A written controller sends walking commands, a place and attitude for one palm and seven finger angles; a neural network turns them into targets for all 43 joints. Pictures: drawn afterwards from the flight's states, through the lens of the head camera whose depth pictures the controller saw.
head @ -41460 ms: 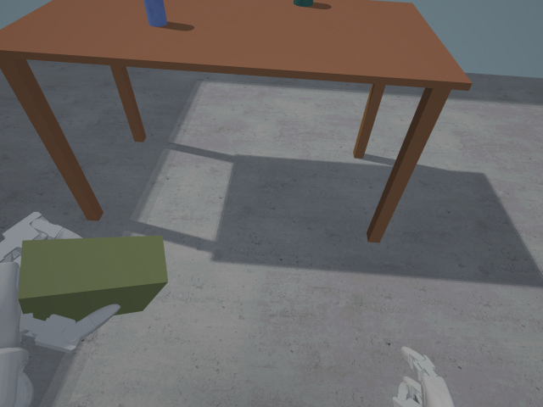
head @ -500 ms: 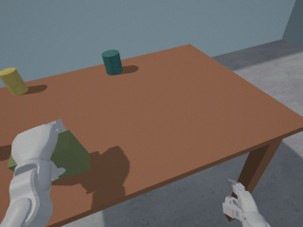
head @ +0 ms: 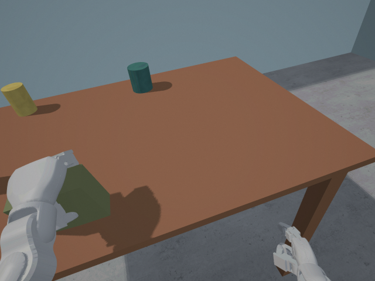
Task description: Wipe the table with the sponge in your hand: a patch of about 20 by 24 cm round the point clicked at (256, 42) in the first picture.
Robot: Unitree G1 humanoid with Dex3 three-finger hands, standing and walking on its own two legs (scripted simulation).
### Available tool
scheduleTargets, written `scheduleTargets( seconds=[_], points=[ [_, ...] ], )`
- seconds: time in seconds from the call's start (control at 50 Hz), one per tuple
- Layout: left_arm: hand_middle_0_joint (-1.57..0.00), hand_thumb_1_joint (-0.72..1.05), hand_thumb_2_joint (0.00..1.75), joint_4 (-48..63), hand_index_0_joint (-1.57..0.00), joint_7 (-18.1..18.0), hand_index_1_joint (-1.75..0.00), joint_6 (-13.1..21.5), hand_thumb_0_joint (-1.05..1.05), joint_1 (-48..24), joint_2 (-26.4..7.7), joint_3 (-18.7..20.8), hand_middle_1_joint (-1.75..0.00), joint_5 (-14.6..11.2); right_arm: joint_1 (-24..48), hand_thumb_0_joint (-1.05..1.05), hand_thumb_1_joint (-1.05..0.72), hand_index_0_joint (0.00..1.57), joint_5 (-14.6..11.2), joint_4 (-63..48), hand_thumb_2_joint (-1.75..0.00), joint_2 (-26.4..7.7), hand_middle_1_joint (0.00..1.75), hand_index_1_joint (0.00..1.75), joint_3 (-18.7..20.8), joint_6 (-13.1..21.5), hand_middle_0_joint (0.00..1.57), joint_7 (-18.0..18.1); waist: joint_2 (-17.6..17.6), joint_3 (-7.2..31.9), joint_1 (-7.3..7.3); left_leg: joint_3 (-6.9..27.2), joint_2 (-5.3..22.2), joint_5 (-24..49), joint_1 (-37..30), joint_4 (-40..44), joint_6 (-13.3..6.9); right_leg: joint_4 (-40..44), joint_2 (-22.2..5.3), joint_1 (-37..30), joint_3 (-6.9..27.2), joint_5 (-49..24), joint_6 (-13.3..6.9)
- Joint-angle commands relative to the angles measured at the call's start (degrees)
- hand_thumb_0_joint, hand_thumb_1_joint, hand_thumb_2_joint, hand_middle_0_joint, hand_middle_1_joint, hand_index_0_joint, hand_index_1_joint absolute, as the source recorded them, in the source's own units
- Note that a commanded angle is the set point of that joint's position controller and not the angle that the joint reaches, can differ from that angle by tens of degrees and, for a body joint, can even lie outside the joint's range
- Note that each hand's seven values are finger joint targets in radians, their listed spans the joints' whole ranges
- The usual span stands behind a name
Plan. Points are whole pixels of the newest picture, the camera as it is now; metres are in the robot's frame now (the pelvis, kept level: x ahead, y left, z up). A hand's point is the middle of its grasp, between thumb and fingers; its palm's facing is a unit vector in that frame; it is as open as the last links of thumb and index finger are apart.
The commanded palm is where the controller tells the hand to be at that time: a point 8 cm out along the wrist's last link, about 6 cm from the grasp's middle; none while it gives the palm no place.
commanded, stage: lift the sponge slowly off the table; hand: left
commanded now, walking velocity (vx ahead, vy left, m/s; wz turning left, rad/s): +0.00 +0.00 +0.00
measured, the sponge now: (70, 206) +0.21 +0.29 +0.10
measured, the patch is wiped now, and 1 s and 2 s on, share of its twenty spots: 0.95 0.95 0.95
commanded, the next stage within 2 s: bring the sponge back beside the body in 1.72 s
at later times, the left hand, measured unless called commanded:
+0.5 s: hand (59, 191) +0.20 +0.28 +0.16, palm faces +0.18 -0.13 -0.98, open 9.8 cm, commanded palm +0.17 +0.27 +0.23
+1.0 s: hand (60, 169) +0.22 +0.27 +0.20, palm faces +0.28 -0.15 -0.95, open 9.8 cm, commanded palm +0.18 +0.27 +0.27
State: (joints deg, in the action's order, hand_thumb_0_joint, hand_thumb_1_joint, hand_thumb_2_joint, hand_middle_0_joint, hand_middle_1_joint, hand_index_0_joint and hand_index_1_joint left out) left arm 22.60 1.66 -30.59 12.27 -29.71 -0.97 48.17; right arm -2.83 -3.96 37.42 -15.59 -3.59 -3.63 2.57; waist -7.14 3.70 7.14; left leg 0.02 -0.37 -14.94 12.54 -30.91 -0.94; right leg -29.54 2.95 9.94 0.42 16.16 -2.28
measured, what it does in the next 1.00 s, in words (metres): stands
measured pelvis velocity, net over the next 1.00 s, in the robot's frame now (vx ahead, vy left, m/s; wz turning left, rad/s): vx -0.03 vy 0.00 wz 0.00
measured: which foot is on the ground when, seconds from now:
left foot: down 0.00-1.00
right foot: down 0.00-1.00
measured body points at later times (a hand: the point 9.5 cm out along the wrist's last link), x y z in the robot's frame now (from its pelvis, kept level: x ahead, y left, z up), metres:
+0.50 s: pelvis -0.01 -0.01 +0.00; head -0.06 -0.06 +0.45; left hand +0.19 +0.28 +0.21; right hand +0.24 -0.20 -0.07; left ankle +0.02 +0.11 -0.73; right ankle +0.00 -0.10 -0.73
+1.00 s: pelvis -0.03 +0.00 +0.00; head -0.08 -0.06 +0.45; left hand +0.20 +0.27 +0.25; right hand +0.23 -0.19 -0.06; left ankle +0.02 +0.11 -0.73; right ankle +0.00 -0.10 -0.73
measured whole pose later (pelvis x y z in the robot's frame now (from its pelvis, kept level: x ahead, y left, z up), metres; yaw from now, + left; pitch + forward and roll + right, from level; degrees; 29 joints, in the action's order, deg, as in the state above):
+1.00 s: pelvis -0.03 +0.00 +0.00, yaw +0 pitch -6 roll +0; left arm 16.1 5.1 -29.9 -3.9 -31.5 -3.2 44.3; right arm -0.9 -4.2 39.2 -15.2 -4.1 -0.6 5.5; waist -7.4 2.0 8.4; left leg 0.1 -0.6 -10.6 10.2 -26.7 -0.5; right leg -27.3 2.7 8.5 0.5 12.9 -2.6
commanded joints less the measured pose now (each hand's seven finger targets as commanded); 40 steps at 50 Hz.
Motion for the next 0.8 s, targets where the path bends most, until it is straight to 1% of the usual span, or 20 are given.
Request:
scheduleTargets(
  seconds=[0.0,0.02,0.08,0.12,0.14,0.18,0.22,0.28,0.3,0.32,0.38,0.4,0.42,0.48,0.52,0.58,0.62,0.66,0.72,0.78],
  points=[
    [-1.20,0.10,1.30,7.1,-1.20,0.0,-1.60,0.1,0.00,-8.0,-9.4,5.3,-1.60,-0.4,16.0,0.00,-0.90,0.20,0.3,-12.2,-0.90,-4.6,0.30,0.30,1.9,4.8,0.20,0.4,6.6,4.6,0.79,3.0,-1.1,11.0,-2.9,3.4,-1.4,6.5,-0.6,0.9,4.0,-9.8,-1.2],
    [-1.20,0.10,1.30,7.7,-1.20,-0.1,-1.60,0.2,0.00,-8.8,-11.2,6.9,-1.60,-0.4,16.8,0.00,-0.90,0.20,0.4,-12.5,-0.90,-4.6,0.30,0.30,1.8,5.1,0.20,0.5,6.4,4.3,1.00,3.3,-1.1,10.1,-3.1,3.7,-1.3,6.9,-0.3,1.0,5.2,-8.2,-1.6],
    [-1.20,0.10,1.30,4.4,-1.20,0.1,-1.60,0.3,0.00,-11.5,-11.1,6.2,-1.60,-0.1,15.9,0.00,-0.90,0.20,0.5,-11.7,-0.90,-4.8,0.30,0.30,1.7,5.1,0.20,1.0,7.2,3.6,0.67,3.1,-1.2,9.3,-2.8,3.9,-1.2,7.4,-0.6,1.7,4.0,-6.9,-1.3],
    [-1.20,0.10,1.30,6.4,-1.20,0.1,-1.60,0.6,0.00,-14.0,-13.1,7.3,-1.60,0.2,17.2,0.00,-0.90,0.20,0.4,-11.9,-0.90,-4.7,0.30,0.30,1.6,5.5,0.20,1.3,5.5,3.9,0.91,3.5,-1.3,8.7,-3.5,4.3,-1.1,7.9,-0.4,1.5,5.9,-5.6,-1.8],
    [-1.20,0.10,1.30,6.9,-1.20,0.1,-1.60,0.8,0.00,-15.9,-12.7,6.6,-1.60,0.3,16.7,0.00,-0.90,0.20,0.5,-12.2,-0.90,-4.6,0.30,0.30,1.6,5.7,0.20,1.5,5.2,5.5,1.05,3.2,-1.5,9.1,-3.8,4.1,-1.3,7.7,-0.7,0.8,4.7,-5.6,-1.7],
    [-1.20,0.10,1.30,4.2,-1.20,0.2,-1.60,0.9,0.00,-16.1,-11.6,5.7,-1.60,0.2,16.2,0.00,-0.90,0.20,0.6,-11.3,-0.90,-4.5,0.30,0.30,1.7,5.9,0.20,1.6,4.7,4.1,0.91,3.3,-1.3,9.0,-3.6,4.6,-1.0,8.0,-0.7,1.4,4.0,-5.3,-1.7],
    [-1.20,0.10,1.30,7.2,-1.20,0.1,-1.60,1.6,0.00,-17.7,-14.6,7.9,-1.60,0.8,17.5,0.00,-0.90,0.20,0.5,-11.6,-0.90,-4.5,0.30,0.30,1.7,6.5,0.20,1.5,3.9,6.7,1.30,3.8,-1.5,9.6,-4.7,4.6,-1.0,7.6,-0.3,0.0,6.1,-5.7,-2.3],
    [-1.20,0.10,1.30,6.8,-1.20,0.3,-1.60,1.7,0.00,-16.6,-12.4,6.3,-1.60,0.5,16.9,0.00,-0.90,0.20,0.8,-11.5,-0.90,-4.4,0.30,0.30,1.8,6.5,0.20,1.4,4.3,7.2,1.57,3.4,-1.6,11.3,-4.7,4.6,-1.1,7.4,-0.8,-0.9,4.5,-8.1,-2.0],
    [-1.20,0.10,1.30,8.6,-1.20,0.2,-1.60,2.1,0.00,-17.9,-14.0,7.3,-1.60,0.8,17.1,0.00,-0.90,0.20,0.8,-11.2,-0.90,-4.4,0.30,0.30,1.8,6.5,0.20,1.3,3.8,8.7,1.58,3.4,-1.7,11.8,-5.3,4.5,-1.1,7.2,-0.9,-1.3,5.1,-8.7,-2.0],
    [-1.20,0.10,1.30,9.7,-1.20,0.2,-1.60,2.0,0.00,-17.8,-15.4,8.6,-1.60,0.7,18.4,0.00,-0.90,0.20,0.8,-11.8,-0.90,-4.2,0.30,0.30,1.7,6.9,0.20,1.3,3.3,8.4,1.88,3.7,-1.6,11.5,-5.4,4.5,-1.0,7.3,-0.6,-1.5,6.6,-8.2,-2.5],
    [-1.20,0.10,1.30,7.2,-1.20,0.2,-1.60,2.1,0.00,-19.4,-13.5,6.9,-1.60,0.1,17.3,0.00,-0.90,0.20,1.0,-11.0,-0.90,-4.2,0.30,0.30,1.6,6.8,0.20,1.4,4.8,6.0,1.47,3.4,-1.4,10.5,-4.8,5.0,-0.9,8.2,-0.9,0.0,4.7,-6.7,-2.0],
    [-1.20,0.10,1.30,6.5,-1.20,0.1,-1.60,2.1,0.00,-20.7,-15.1,8.2,-1.60,0.4,17.2,0.00,-0.90,0.20,0.9,-10.5,-0.90,-4.5,0.30,0.30,1.7,6.7,0.20,1.6,5.5,5.7,1.33,3.5,-1.4,10.0,-4.7,5.1,-0.9,8.4,-1.0,0.3,5.6,-6.1,-1.9],
    [-1.20,0.10,1.30,6.6,-1.20,0.0,-1.60,2.0,0.00,-21.6,-17.1,9.9,-1.60,0.4,18.2,0.00,-0.90,0.20,0.7,-10.8,-0.90,-4.6,0.30,0.30,1.6,6.9,0.20,1.8,4.9,5.3,1.44,3.8,-1.4,8.9,-4.7,5.3,-0.8,9.0,-0.8,0.3,7.5,-4.4,-2.5],
    [-1.20,0.10,1.30,5.1,-1.20,0.0,-1.60,2.2,0.00,-24.8,-15.1,7.4,-1.60,0.5,17.7,0.00,-0.90,0.20,0.9,-10.4,-0.90,-4.4,0.30,0.30,1.5,6.8,0.20,2.1,3.5,5.1,1.25,3.3,-1.6,8.7,-4.9,5.6,-0.7,9.3,-1.2,0.5,5.8,-4.0,-2.3],
    [-1.20,0.10,1.30,6.2,-1.20,-0.1,-1.60,2.4,0.00,-25.8,-18.2,9.8,-1.60,0.7,19.2,0.00,-0.90,0.20,0.6,-10.6,-0.90,-4.4,0.30,0.30,1.5,7.4,0.20,2.3,2.0,6.4,1.68,3.8,-1.8,8.1,-5.3,5.7,-0.6,9.3,-1.0,-0.2,8.2,-2.8,-2.8],
    [-1.20,0.10,1.30,6.0,-1.20,0.2,-1.60,2.6,0.00,-26.0,-15.8,7.9,-1.60,0.2,18.5,0.00,-0.90,0.20,1.0,-10.4,-0.90,-4.2,0.30,0.30,1.5,7.4,0.20,2.2,1.7,7.5,1.86,3.5,-1.7,9.7,-5.6,5.8,-0.5,8.9,-1.4,-1.1,6.0,-5.0,-2.6],
    [-1.20,0.10,1.30,8.1,-1.20,0.5,-1.60,2.5,0.00,-28.0,-16.3,7.8,-1.60,0.0,20.1,0.00,-0.90,0.20,0.4,-10.9,-0.90,-3.8,0.30,0.30,1.2,7.8,0.20,2.3,0.4,7.1,1.53,4.0,-1.7,8.5,-6.0,6.4,-0.5,9.2,-1.1,-0.6,7.4,-3.3,-2.8],
    [-1.20,0.10,1.30,5.5,-1.20,0.6,-1.60,2.5,0.00,-27.5,-16.0,7.9,-1.60,-0.3,18.8,0.00,-0.90,0.20,0.7,-10.2,-0.90,-4.0,0.30,0.30,1.4,7.8,0.20,2.4,3.2,6.7,1.63,3.6,-1.6,8.2,-5.3,6.1,-0.4,9.5,-1.5,-0.1,6.6,-2.8,-2.4],
    [-1.20,0.10,1.30,6.4,-1.20,0.7,-1.60,2.4,0.00,-30.7,-18.1,9.4,-1.60,-0.3,19.8,0.00,-0.90,0.20,0.3,-10.4,-0.90,-4.1,0.30,0.30,1.3,7.7,0.20,2.6,1.9,6.6,1.54,4.2,-1.6,6.0,-5.2,7.4,-0.3,9.6,-1.1,-0.4,7.7,-0.9,-2.8],
    [-1.20,0.10,1.30,4.5,-1.20,0.6,-1.60,2.3,0.00,-30.6,-16.1,8.0,-1.60,-0.7,18.9,0.00,-0.90,0.20,0.6,-10.1,-0.90,-4.3,0.30,0.30,1.4,7.5,0.20,2.6,2.6,7.1,1.77,3.8,-1.5,7.0,-5.0,7.6,-0.2,9.4,-1.3,-1.0,5.4,-2.7,-2.5]
  ],
)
